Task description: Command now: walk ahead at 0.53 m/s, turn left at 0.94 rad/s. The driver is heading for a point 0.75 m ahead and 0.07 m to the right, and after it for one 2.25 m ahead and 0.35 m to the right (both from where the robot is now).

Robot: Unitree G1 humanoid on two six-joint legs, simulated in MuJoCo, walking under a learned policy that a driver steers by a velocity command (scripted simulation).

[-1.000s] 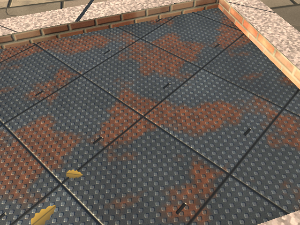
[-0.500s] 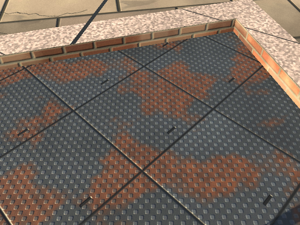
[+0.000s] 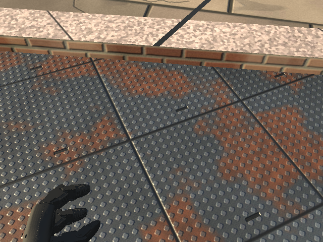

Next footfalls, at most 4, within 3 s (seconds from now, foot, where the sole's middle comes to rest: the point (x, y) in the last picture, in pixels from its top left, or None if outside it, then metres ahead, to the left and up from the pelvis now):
0.04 right None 0.28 -0.16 -0.75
0.38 left None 0.26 0.11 -0.75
0.92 right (221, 222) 0.52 -0.26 -0.75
1.34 left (204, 135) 0.96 -0.26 -0.75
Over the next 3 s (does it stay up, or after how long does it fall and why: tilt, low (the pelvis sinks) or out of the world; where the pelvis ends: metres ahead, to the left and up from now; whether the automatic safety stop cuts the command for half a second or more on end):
stays up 1.01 -0.38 0.03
